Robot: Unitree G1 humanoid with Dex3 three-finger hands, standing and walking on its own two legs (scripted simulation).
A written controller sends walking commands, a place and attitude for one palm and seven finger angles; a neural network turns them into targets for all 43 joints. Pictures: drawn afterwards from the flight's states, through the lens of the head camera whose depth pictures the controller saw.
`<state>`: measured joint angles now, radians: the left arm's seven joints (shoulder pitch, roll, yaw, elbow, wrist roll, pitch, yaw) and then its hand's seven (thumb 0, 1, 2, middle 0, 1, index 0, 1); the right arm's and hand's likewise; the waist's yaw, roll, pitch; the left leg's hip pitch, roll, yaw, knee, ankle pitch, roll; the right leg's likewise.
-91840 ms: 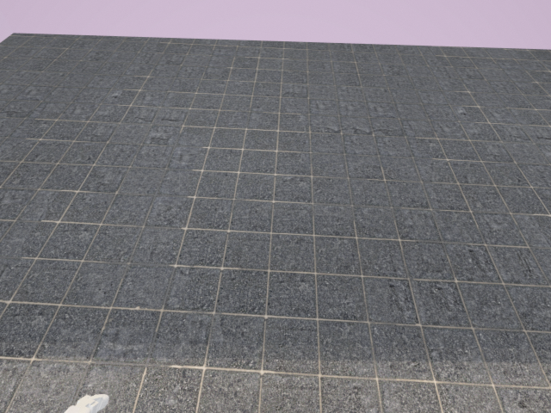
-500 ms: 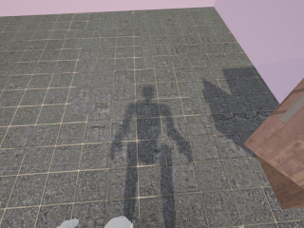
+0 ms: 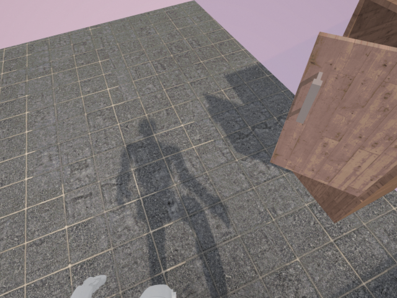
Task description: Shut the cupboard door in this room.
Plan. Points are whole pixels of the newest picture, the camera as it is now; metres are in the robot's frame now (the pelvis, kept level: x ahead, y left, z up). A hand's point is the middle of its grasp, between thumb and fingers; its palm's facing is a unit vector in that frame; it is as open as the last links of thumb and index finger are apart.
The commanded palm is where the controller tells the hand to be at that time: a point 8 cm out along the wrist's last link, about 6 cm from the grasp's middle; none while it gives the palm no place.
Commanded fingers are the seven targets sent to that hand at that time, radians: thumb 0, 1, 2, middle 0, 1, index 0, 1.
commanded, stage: turn to face it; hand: left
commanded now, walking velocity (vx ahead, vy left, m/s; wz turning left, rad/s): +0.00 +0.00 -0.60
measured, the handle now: (309, 98) +0.65 -0.29 -0.03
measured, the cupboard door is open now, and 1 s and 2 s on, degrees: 37 37 37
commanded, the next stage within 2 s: take the last steps up to it in 0.60 s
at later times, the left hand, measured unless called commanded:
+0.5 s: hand (125, 275) +0.18 +0.19 -0.15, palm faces -0.23 -0.94 -0.23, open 7.4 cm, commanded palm none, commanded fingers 0.00 0.90 0.90 -0.20 -0.30 -0.20 -0.30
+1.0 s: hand (154, 271) +0.19 +0.13 -0.17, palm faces -0.40 -0.90 -0.17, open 7.4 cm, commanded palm none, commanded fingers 0.00 0.90 0.90 -0.20 -0.30 -0.20 -0.30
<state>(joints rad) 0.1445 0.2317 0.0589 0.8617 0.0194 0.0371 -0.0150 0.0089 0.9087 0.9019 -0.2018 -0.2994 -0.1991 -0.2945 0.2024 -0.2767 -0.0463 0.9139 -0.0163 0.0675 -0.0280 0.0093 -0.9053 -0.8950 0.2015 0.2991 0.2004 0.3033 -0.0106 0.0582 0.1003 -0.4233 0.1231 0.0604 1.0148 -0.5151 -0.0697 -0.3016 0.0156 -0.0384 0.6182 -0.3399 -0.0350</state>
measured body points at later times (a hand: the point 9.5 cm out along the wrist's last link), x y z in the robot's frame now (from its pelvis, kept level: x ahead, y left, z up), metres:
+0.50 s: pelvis +0.03 +0.01 +0.01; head +0.08 +0.01 +0.46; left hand +0.19 +0.24 -0.13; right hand +0.04 -0.25 -0.12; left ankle +0.06 +0.14 -0.73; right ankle -0.03 -0.10 -0.68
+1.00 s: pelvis +0.07 -0.03 +0.01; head +0.10 -0.02 +0.45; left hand +0.21 +0.18 -0.16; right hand +0.01 -0.27 -0.13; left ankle +0.11 +0.08 -0.73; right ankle -0.02 -0.11 -0.68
